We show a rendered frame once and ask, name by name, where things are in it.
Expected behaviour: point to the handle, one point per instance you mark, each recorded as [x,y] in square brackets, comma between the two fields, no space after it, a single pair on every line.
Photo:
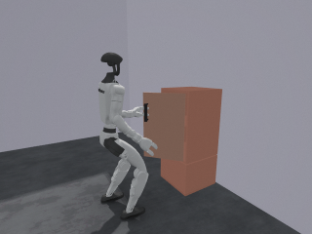
[145,112]

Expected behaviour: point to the robot right hand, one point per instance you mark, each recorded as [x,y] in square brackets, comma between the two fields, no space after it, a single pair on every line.
[145,145]

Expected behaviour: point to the robot left hand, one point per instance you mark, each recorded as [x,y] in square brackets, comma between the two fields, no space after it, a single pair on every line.
[137,111]

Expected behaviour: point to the left robot shin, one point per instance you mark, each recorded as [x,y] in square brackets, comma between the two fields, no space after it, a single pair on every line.
[117,178]

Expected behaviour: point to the humanoid robot head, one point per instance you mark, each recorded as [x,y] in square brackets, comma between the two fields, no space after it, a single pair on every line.
[113,60]

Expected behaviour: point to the robot right upper arm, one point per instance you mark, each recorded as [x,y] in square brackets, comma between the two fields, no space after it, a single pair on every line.
[117,92]

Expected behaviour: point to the cupboard door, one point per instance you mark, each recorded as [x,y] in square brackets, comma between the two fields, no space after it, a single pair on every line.
[165,125]

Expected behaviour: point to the left robot forearm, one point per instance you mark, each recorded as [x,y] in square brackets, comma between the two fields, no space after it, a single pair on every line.
[128,114]

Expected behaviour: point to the right robot forearm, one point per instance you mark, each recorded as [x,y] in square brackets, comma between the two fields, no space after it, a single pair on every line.
[127,130]

